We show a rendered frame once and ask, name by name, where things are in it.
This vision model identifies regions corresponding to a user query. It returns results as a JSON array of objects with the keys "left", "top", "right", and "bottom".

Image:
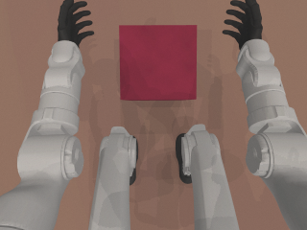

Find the left robot upper arm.
[{"left": 0, "top": 134, "right": 84, "bottom": 230}]

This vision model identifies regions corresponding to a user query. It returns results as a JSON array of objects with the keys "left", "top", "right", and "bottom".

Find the right robot hand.
[{"left": 222, "top": 0, "right": 263, "bottom": 50}]

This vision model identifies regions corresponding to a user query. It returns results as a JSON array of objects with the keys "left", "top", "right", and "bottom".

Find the left robot hand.
[{"left": 58, "top": 0, "right": 94, "bottom": 48}]

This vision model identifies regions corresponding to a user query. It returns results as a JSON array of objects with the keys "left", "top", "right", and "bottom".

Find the right robot upper arm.
[{"left": 246, "top": 132, "right": 307, "bottom": 230}]

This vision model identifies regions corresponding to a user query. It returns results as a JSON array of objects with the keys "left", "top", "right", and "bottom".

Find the carton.
[{"left": 119, "top": 25, "right": 198, "bottom": 101}]

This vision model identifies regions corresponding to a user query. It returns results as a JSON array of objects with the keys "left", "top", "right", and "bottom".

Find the robot right forearm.
[{"left": 236, "top": 38, "right": 307, "bottom": 137}]

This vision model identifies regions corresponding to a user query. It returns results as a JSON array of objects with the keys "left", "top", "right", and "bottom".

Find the right robot shin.
[{"left": 182, "top": 124, "right": 221, "bottom": 175}]

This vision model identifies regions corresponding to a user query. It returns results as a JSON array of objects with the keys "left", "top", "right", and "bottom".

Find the left robot thigh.
[{"left": 88, "top": 132, "right": 136, "bottom": 230}]

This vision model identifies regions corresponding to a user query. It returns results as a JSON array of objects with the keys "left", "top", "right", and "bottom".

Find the robot left forearm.
[{"left": 17, "top": 40, "right": 85, "bottom": 177}]

